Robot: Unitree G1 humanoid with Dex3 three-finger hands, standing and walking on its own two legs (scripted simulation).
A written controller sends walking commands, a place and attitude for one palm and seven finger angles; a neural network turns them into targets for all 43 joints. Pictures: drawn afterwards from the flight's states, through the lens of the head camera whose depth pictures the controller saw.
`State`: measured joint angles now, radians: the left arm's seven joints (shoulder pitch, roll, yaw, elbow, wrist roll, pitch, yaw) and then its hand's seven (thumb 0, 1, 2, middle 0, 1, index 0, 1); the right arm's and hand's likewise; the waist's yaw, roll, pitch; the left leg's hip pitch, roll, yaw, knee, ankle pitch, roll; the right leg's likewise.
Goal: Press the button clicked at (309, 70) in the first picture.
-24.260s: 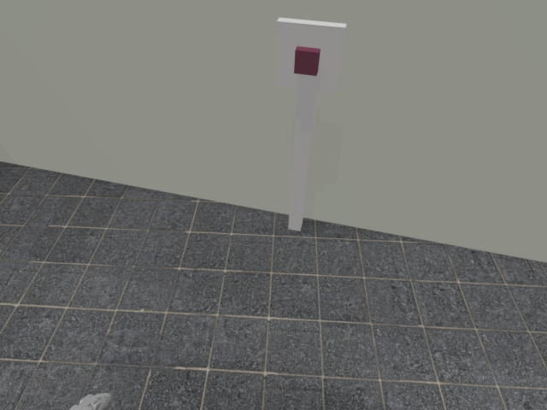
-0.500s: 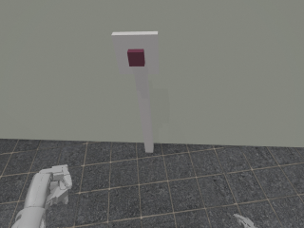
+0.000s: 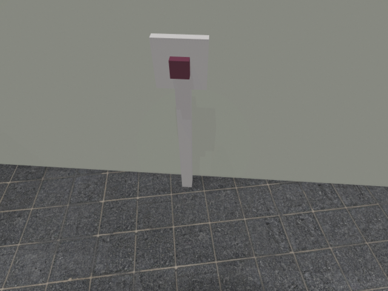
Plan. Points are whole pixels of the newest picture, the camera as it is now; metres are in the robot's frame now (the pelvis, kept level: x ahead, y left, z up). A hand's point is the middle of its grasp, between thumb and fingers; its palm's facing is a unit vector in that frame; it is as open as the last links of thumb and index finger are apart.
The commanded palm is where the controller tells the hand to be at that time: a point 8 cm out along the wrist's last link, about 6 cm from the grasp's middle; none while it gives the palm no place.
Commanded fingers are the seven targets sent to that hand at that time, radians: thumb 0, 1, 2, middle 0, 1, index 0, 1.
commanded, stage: let the arm hang, fingers relaxed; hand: left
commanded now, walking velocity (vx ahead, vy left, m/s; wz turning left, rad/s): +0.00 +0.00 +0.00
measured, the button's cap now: (179, 67) +0.77 +0.10 +0.06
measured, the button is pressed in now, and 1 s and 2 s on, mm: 0 0 0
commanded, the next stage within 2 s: stand and wait in 0.48 s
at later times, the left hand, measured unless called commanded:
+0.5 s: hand out of the picture -0.03 +0.15 -0.18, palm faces +0.02 -0.99 -0.17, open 7.4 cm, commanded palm none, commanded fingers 0.00 0.90 0.90 -0.20 -0.30 -0.20 -0.30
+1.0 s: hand out of the picture -0.01 +0.15 -0.18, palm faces +0.02 -0.98 -0.19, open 7.4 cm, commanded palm none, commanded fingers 0.00 0.90 0.90 -0.20 -0.30 -0.20 -0.30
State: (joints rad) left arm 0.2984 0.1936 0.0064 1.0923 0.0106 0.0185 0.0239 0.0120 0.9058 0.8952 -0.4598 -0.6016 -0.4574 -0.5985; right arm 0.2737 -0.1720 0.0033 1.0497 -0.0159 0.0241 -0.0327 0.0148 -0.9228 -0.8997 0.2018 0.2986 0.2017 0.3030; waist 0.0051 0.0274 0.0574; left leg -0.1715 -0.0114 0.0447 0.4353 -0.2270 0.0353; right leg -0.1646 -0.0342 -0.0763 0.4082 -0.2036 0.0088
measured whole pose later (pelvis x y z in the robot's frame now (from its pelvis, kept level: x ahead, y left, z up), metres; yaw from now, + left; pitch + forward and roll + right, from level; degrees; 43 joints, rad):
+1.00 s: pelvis -0.01 -0.02 +0.00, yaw -1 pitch -2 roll +0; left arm 0.27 0.14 0.02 1.15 0.01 -0.01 0.03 0.01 0.91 0.90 -0.20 -0.29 -0.19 -0.30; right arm 0.30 -0.13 -0.01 1.12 -0.02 0.01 -0.04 0.01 -0.90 -0.90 0.20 0.30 0.20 0.30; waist -0.01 0.01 0.06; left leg -0.19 0.01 0.05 0.42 -0.20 0.01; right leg -0.19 -0.01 -0.07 0.41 -0.19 -0.02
